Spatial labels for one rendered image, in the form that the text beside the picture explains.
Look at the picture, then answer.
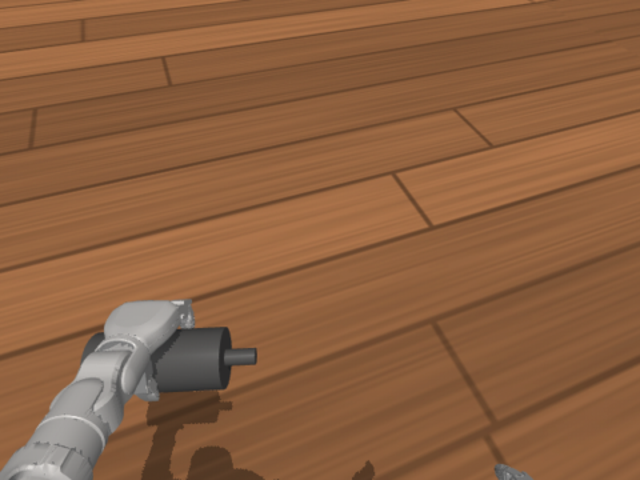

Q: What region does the right robot hand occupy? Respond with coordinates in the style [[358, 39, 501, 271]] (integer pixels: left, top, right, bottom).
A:
[[495, 464, 533, 480]]

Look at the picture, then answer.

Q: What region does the left robot hand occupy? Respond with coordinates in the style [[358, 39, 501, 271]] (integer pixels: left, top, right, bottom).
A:
[[104, 299, 195, 401]]

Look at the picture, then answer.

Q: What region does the left robot arm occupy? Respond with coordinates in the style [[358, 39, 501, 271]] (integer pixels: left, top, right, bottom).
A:
[[0, 335, 150, 480]]

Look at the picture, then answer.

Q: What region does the bottle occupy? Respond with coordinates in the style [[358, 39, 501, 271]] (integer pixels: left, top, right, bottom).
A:
[[80, 327, 257, 393]]

